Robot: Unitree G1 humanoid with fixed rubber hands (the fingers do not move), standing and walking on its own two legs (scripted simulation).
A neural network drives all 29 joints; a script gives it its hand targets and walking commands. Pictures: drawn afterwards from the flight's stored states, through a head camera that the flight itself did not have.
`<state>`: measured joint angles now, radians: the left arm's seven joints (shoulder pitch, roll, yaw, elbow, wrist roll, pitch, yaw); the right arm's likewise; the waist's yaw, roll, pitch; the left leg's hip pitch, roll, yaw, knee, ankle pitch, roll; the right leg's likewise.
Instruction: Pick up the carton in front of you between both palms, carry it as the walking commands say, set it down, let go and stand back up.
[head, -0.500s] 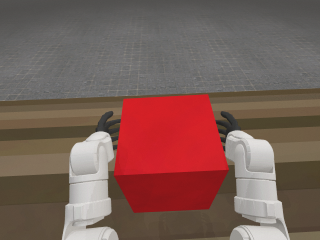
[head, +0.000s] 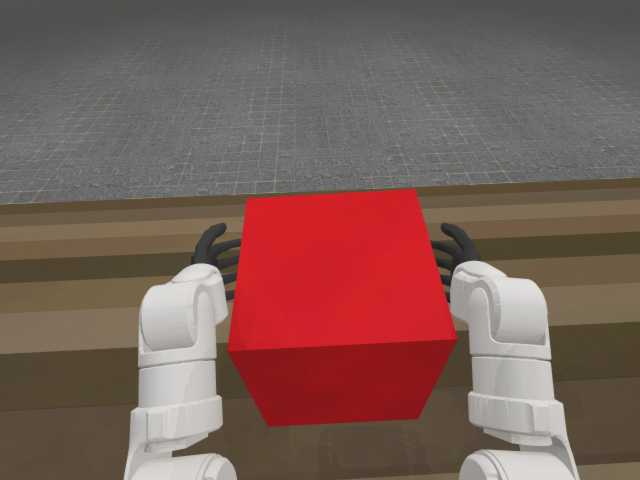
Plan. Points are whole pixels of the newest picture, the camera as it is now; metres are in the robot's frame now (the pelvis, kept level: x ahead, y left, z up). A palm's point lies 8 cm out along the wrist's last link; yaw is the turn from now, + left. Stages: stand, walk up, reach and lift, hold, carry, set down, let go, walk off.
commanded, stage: carry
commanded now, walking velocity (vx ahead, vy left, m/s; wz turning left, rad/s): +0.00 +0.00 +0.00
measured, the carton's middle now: (337, 315) +0.33 +0.00 +0.05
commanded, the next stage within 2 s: none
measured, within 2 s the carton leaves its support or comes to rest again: neither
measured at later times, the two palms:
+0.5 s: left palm (210, 285) +0.32 +0.15 +0.13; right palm (468, 283) +0.32 -0.15 +0.12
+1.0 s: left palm (222, 223) +0.44 +0.16 +0.12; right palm (438, 222) +0.44 -0.14 +0.12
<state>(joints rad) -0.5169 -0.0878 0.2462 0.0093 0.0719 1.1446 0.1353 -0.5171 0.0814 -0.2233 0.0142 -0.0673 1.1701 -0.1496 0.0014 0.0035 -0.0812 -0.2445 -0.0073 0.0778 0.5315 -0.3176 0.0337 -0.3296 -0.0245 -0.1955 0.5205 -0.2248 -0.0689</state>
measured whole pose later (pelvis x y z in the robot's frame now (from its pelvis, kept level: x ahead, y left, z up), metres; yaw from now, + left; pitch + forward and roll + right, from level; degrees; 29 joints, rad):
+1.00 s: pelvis +0.11 +0.00 +0.00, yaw +2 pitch +5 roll +0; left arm -0.50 -0.09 0.25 -0.07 0.06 1.14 0.14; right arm -0.50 0.08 -0.20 -0.03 -0.05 1.13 -0.15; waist -0.05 0.00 -0.09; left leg -0.16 -0.01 0.06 0.45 -0.38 0.04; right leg -0.61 -0.03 -0.06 0.75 -0.26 -0.03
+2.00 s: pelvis +0.68 +0.02 -0.19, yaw +2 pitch +3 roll +1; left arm -0.36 -0.13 0.24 -0.14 0.09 1.01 0.12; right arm -0.42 0.10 -0.16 -0.02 -0.01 1.00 -0.16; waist -0.10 -0.04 0.00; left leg -0.25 -0.10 0.09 0.98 -0.78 0.11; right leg -0.63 -0.02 -0.06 0.58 0.28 -0.06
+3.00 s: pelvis +1.43 +0.02 -0.47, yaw +0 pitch +3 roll -1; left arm -0.41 -0.06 0.16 -0.01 0.00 1.00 0.17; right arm -0.41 0.07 -0.19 0.00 -0.01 1.01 -0.16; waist 0.10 -0.01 -0.06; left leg -0.58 -0.05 -0.04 1.52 -0.54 0.04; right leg -0.46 0.11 -0.08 0.76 -0.35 -0.12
